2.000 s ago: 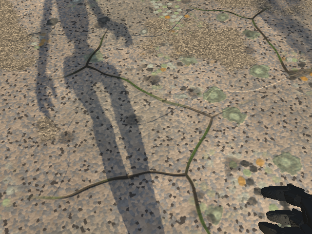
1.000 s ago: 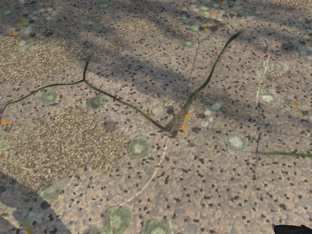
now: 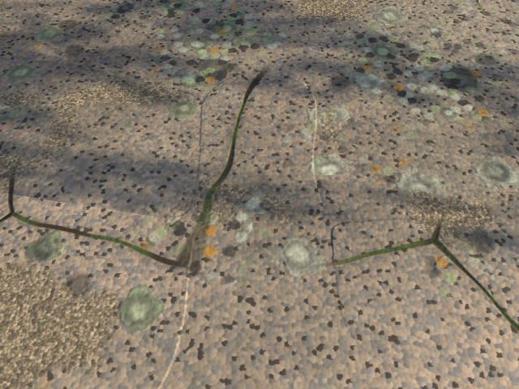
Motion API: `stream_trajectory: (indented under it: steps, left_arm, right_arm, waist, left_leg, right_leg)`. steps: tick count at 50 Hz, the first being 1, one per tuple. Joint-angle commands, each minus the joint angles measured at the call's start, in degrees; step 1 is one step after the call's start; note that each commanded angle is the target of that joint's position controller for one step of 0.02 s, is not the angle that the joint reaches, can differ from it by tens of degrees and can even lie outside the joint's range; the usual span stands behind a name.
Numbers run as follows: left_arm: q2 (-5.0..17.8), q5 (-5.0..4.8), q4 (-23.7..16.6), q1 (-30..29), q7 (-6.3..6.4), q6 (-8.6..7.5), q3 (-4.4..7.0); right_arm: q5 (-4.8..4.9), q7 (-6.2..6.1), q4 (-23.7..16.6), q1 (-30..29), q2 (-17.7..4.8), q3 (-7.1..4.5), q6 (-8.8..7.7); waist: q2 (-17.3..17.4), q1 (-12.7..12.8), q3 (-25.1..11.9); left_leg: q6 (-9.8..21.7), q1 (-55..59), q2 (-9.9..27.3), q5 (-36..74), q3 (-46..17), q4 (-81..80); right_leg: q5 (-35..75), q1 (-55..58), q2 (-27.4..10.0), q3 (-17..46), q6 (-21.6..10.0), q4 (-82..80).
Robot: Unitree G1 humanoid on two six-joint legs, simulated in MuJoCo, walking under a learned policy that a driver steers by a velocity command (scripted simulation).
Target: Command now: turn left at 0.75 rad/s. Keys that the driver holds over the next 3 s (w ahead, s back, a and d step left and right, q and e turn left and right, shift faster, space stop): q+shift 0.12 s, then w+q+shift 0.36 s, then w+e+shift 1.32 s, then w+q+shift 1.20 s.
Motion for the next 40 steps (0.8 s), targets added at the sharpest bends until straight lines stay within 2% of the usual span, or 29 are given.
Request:
stream_trajectory:
  steps: [1, 4, 6, 8, 10, 12, 13, 14, 15, 16, 17, 18, 19, 21, 23, 26, 27, 29, 30, 31, 32, 33, 34, 35, 36, 37, 38, 39, 40]
  left_arm:
    - [7.1, -0.92, -5.1, -4.7, 1.10, -0.88, 1.41]
    - [9.0, -0.25, -4.2, -2.6, 1.35, 0.13, 1.97]
    - [10.6, -0.54, -3.9, -2.5, 0.95, 0.40, 2.56]
    - [12.5, -1.60, -3.0, 0.1, -0.08, -0.24, 3.29]
    - [13.0, -2.60, -2.5, -0.7, -1.07, -1.48, 3.40]
    - [10.5, -2.63, -2.1, -2.6, -1.52, -2.06, 2.76]
    - [7.2, -1.71, -2.4, -3.4, -1.74, -2.32, 1.75]
    - [1.8, -0.41, -5.8, -8.5, -1.91, -3.04, 0.09]
    - [3.4, -2.24, -10.9, -13.2, -2.04, -5.42, -0.14]
    - [7.5, -4.26, -11.7, -17.0, -2.77, -7.39, 0.47]
    - [8.4, -3.78, -10.7, -15.1, -3.20, -8.59, 0.64]
    - [7.8, 4.34, -6.5, -11.4, -4.12, -5.93, -0.28]
    - [7.3, 4.99, -5.9, -8.5, -4.71, -4.53, -0.27]
    - [6.7, 3.29, -5.1, -8.1, -5.16, -2.22, -0.89]
    - [6.4, 1.80, -5.8, -10.9, -5.10, -1.25, -1.56]
    - [4.4, 1.16, -6.0, -15.1, -5.58, -1.69, -2.96]
    - [4.1, 1.08, -6.3, -16.8, -5.77, -1.89, -3.19]
    - [5.3, 0.93, -6.5, -18.0, -5.66, -1.93, -2.89]
    - [5.9, 0.94, -6.3, -17.0, -5.46, -1.94, -2.68]
    - [6.6, 0.81, -5.6, -14.2, -5.00, -1.91, -2.30]
    - [7.7, 0.52, -3.9, -8.5, -4.27, -1.84, -1.69]
    - [9.0, 0.11, -0.5, 2.8, -3.45, -1.85, -0.88]
    - [10.9, 0.03, 3.3, 16.1, -2.59, -1.97, 0.03]
    - [17.3, 0.88, 4.7, 23.9, -2.16, -2.11, 1.90]
    - [16.4, 0.16, 5.7, 19.8, -3.20, -2.13, 1.42]
    - [13.0, 0.02, 4.2, 11.4, -3.86, -2.16, 0.85]
    - [11.2, -0.21, 4.3, 11.1, -3.93, -2.48, 0.71]
    - [9.9, -0.19, 5.4, 11.6, -3.70, -2.68, 0.36]
    - [8.3, -0.02, 6.6, 11.6, -3.36, -2.96, -0.34]
  right_arm:
    - [0.17, 0.39, -3.8, -0.2, -3.9, -1.12, 0.46]
    - [0.44, 1.45, -5.9, -3.3, -1.8, 0.14, 0.89]
    - [0.14, 2.03, -6.9, -3.9, -1.7, 0.42, 1.00]
    - [0.50, 2.26, -6.7, -3.3, -3.1, 0.12, 1.28]
    - [0.69, 2.45, -6.0, -1.0, -4.4, -0.42, 1.12]
    - [0.67, 2.17, -1.3, 8.0, -4.9, -1.26, 0.36]
    - [1.02, 1.58, 2.5, 17.7, -7.5, -2.78, -0.18]
    - [0.57, 1.27, 3.1, 24.6, -13.7, -3.81, -1.56]
    - [-0.31, 2.31, -0.5, 21.6, -15.4, -3.41, -4.54]
    - [-0.64, 2.41, -0.6, 19.2, -10.8, -2.03, -6.08]
    - [-0.53, 2.14, -0.4, 17.9, -8.1, -0.92, -6.71]
    - [-4.53, 1.13, 0.4, 14.5, -9.9, -1.36, -4.34]
    - [-4.06, 0.56, -0.1, 13.0, -9.0, -0.88, -3.89]
    - [-3.08, 0.74, 1.1, 13.6, -7.2, 0.12, -4.43]
    - [-2.63, 1.00, 2.6, 16.1, -7.4, -0.05, -5.01]
    - [-2.37, 0.77, 4.7, 18.1, -6.9, 0.15, -5.74]
    - [-2.05, 0.60, 5.8, 19.6, -6.4, 0.48, -6.20]
    - [-1.93, 0.54, 7.3, 20.0, -7.2, 0.64, -6.99]
    - [-2.10, 0.43, 7.9, 19.7, -7.7, 0.67, -7.17]
    - [-2.40, 0.28, 8.6, 19.3, -8.4, 0.68, -7.33]
    - [-3.01, 0.08, 9.4, 19.5, -9.5, 0.48, -7.26]
    - [-3.89, -0.23, 9.8, 18.4, -10.3, 0.25, -6.70]
    - [-4.43, -0.64, 9.4, 15.9, -9.7, 0.50, -6.39]
    - [-3.20, -0.11, 6.7, 17.1, -4.4, 1.99, -6.73]
    - [-4.06, 0.99, 5.0, 16.8, -1.6, 3.08, -8.02]
    - [-4.59, 0.85, 3.9, 11.4, -3.7, 3.24, -8.40]
    - [-4.85, 1.09, 3.7, 7.6, -5.2, 3.47, -8.99]
    - [-5.26, 1.15, 3.0, 5.5, -4.8, 3.74, -9.13]
    - [-5.95, 1.15, 1.8, 4.9, -4.2, 4.19, -8.65]
  waist:
    - [-5.8, -0.9, -5.0]
    - [-8.9, 1.5, -4.9]
    - [-10.2, 1.9, -6.3]
    - [-10.7, 2.7, -8.1]
    - [-11.5, 0.9, -6.6]
    - [-7.3, -3.5, -5.8]
    - [0.9, -7.5, -6.7]
    - [17.4, -9.0, -2.8]
    - [16.4, -9.1, -5.2]
    - [8.7, -8.9, -0.2]
    - [5.8, -6.5, 1.1]
    - [0.5, -4.0, 3.1]
    - [1.9, -2.3, 3.2]
    - [3.3, -1.8, 2.9]
    - [2.4, -2.6, 3.3]
    - [4.7, -4.8, 3.3]
    - [5.5, -5.9, 3.4]
    - [5.9, -6.0, 3.8]
    - [5.6, -5.2, 3.4]
    - [5.8, -3.5, 1.7]
    - [6.4, -0.8, -2.2]
    - [6.3, 4.7, -7.9]
    - [3.9, 11.4, -13.2]
    - [-10.8, 12.1, -19.5]
    - [-20.5, 6.3, -17.9]
    - [-12.8, 4.4, -8.0]
    - [-4.2, 4.4, -5.9]
    - [-0.9, 3.0, -3.1]
    - [-2.0, 0.6, -1.0]
  left_leg:
    - [-2.8, -11.4, 7.1, 1.6, 2.2, 11.1]
    - [-3.4, -8.0, 8.2, 5.4, 6.4, 2.7]
    - [-2.5, -2.2, 8.4, 5.7, 8.3, -4.9]
    - [-0.8, 3.2, 7.8, 5.5, 11.0, -9.3]
    - [1.8, 7.9, 7.1, 4.7, 13.0, -14.2]
    - [4.7, 20.7, 3.7, 5.7, 16.9, -21.1]
    - [8.2, 32.8, 3.5, 2.3, 12.3, -24.9]
    - [15.8, 40.3, 16.0, -0.7, -15.9, -30.7]
    - [26.5, 42.6, 24.1, -20.7, -46.0, -46.4]
    - [25.7, 41.2, 26.2, -22.0, -44.0, -49.0]
    - [23.6, 38.6, 24.6, -16.8, -38.6, -47.6]
    - [18.4, 30.7, 19.5, -7.8, -26.6, -46.2]
    - [16.6, 25.2, 15.1, -3.1, -21.2, -47.1]
    - [16.4, 20.3, 11.2, 3.5, -16.3, -48.6]
    - [17.0, 20.1, 10.3, 7.1, -15.3, -48.9]
    - [15.7, 22.2, 9.4, 14.1, -11.3, -49.5]
    - [15.3, 23.3, 10.8, 17.5, -11.0, -50.9]
    - [13.8, 27.5, 13.7, 26.1, -9.6, -51.7]
    - [12.9, 29.8, 14.4, 33.8, -7.7, -50.5]
    - [11.8, 31.8, 14.6, 48.8, -5.2, -46.7]
    - [11.0, 34.3, 14.6, 65.9, -2.8, -39.4]
    - [10.2, 34.0, 13.9, 77.1, 0.1, -26.8]
    - [9.3, 24.4, 12.2, 73.0, 2.5, -9.7]
    - [6.5, 5.9, 4.6, 47.9, 6.1, 16.2]
    - [6.1, -8.4, -3.0, 6.4, 1.8, 23.8]
    - [6.9, -14.7, 0.7, 9.8, -1.3, 26.7]
    - [6.9, -13.2, 3.7, 13.0, -1.6, 24.2]
    - [6.5, -10.7, 5.7, 13.5, -1.0, 19.0]
    - [5.3, -9.1, 6.8, 12.3, -0.9, 15.2]
  right_leg:
    - [32.6, 11.6, -19.1, 12.3, -11.2, -8.4]
    - [30.8, 11.4, -16.5, 4.3, -10.5, -8.8]
    - [30.3, 10.1, -17.3, 0.9, -10.0, -8.2]
    - [9.1, 8.2, -19.2, 0.5, -9.1, -11.8]
    - [-10.5, 5.0, -20.0, 0.7, -7.5, -13.8]
    - [-17.5, -2.2, -17.6, -4.9, -4.5, -6.9]
    - [-14.2, -10.5, -13.2, -10.2, -1.8, 9.7]
    - [-20.2, -32.7, -6.2, -10.4, 2.1, 39.5]
    - [-18.3, -48.4, 0.8, 3.7, 2.3, 46.4]
    - [-13.3, -52.2, -2.9, 6.7, 0.7, 47.5]
    - [-7.9, -49.9, -4.1, 7.0, -0.3, 44.3]
    - [-1.5, -42.5, -7.4, 3.9, 1.4, 39.6]
    - [1.2, -35.3, -6.9, 2.5, 2.9, 35.3]
    - [4.4, -29.3, -5.4, 0.5, 5.1, 32.0]
    - [6.3, -28.7, -4.7, -0.2, 6.2, 25.7]
    - [13.6, -24.3, -3.2, -2.1, 5.5, 11.5]
    - [16.0, -22.0, -3.4, -3.0, 4.2, 8.2]
    - [16.4, -19.2, -3.6, -3.9, 0.8, 4.3]
    - [14.4, -17.2, -2.8, -4.8, -1.1, 2.9]
    - [11.6, -13.0, -0.9, -6.1, -2.9, 2.4]
    - [7.6, -7.1, 1.9, -7.4, -4.5, 3.5]
    - [3.4, 3.1, 4.8, -8.8, -6.0, 3.9]
    - [1.0, 18.9, 2.3, -5.3, -7.5, 4.2]
    - [-24.7, 32.7, -10.0, 19.6, -13.4, -0.6]
    - [-36.1, 33.0, -16.5, 52.5, -16.2, -17.1]
    - [-32.3, 26.6, -17.0, 52.0, -16.9, -18.1]
    - [-24.4, 20.6, -15.8, 44.4, -17.1, -17.3]
    - [-18.4, 14.1, -13.4, 38.8, -15.8, -18.1]
    - [-14.4, 9.1, -11.1, 35.0, -15.4, -18.6]
Next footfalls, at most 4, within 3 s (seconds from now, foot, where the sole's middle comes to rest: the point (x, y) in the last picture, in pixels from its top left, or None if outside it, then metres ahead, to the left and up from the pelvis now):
0.26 left None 0.00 0.15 -0.77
0.68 right None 0.45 0.17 -0.77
1.10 left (92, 286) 0.73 0.51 -0.77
1.54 right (177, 172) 1.15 0.32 -0.77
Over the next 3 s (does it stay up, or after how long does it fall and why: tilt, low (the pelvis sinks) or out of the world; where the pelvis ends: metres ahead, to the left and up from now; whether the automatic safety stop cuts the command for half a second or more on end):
stays up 2.29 0.10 0.00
